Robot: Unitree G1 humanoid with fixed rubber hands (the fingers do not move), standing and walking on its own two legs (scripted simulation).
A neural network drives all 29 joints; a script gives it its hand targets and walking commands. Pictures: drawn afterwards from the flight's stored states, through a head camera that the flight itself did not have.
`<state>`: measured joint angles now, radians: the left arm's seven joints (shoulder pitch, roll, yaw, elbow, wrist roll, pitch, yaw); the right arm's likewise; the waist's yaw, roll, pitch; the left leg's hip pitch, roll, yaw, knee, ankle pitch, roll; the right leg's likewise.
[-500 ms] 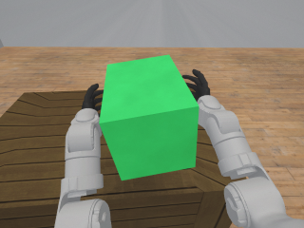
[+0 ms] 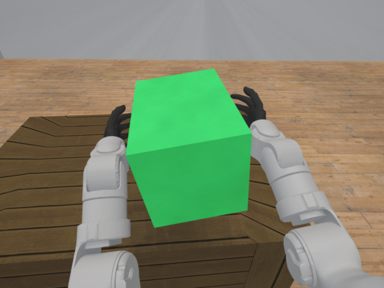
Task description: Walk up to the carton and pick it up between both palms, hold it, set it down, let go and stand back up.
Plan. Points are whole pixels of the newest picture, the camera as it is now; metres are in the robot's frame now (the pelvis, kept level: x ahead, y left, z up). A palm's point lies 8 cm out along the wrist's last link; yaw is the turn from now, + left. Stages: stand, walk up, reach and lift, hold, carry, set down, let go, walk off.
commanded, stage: hold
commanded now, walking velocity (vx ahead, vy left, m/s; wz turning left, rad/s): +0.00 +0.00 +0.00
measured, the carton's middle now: (187, 140) +0.39 +0.00 +0.18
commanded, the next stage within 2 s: none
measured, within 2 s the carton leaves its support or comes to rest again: neither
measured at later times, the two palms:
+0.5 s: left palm (115, 141) +0.35 +0.14 +0.21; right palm (256, 124) +0.36 -0.14 +0.23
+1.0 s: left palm (114, 142) +0.35 +0.15 +0.21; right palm (255, 124) +0.36 -0.14 +0.23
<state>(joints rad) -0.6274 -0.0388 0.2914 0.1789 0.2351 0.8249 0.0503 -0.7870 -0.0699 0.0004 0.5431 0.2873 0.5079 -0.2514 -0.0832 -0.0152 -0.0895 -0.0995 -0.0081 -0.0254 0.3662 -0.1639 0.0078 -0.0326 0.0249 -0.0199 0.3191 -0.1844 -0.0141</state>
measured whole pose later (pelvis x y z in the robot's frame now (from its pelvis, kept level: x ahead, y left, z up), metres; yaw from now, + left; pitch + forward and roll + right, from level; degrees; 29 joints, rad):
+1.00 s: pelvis +0.00 +0.00 +0.00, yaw +0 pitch -6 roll -1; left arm -0.63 -0.04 0.30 0.17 0.24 0.83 0.05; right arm -0.79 -0.07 0.01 0.54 0.29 0.52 -0.26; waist -0.08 -0.01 -0.09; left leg -0.09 -0.01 -0.03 0.36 -0.16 0.01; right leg -0.02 0.03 -0.02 0.32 -0.19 -0.01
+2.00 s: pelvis +0.00 +0.00 +0.00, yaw +0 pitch -6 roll -1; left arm -0.64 -0.04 0.30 0.18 0.24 0.83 0.05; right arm -0.79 -0.07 0.00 0.56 0.29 0.51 -0.25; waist -0.08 -0.01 -0.09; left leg -0.09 -0.01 -0.03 0.36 -0.17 0.01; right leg -0.02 0.03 -0.01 0.32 -0.19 -0.02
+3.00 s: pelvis +0.00 +0.00 +0.00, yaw +0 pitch -6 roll -1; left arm -0.64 -0.04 0.30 0.19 0.25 0.83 0.05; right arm -0.80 -0.07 0.00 0.57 0.29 0.51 -0.25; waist -0.08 -0.01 -0.09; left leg -0.09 -0.01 -0.03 0.37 -0.17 0.01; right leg -0.03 0.03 -0.01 0.32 -0.19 -0.01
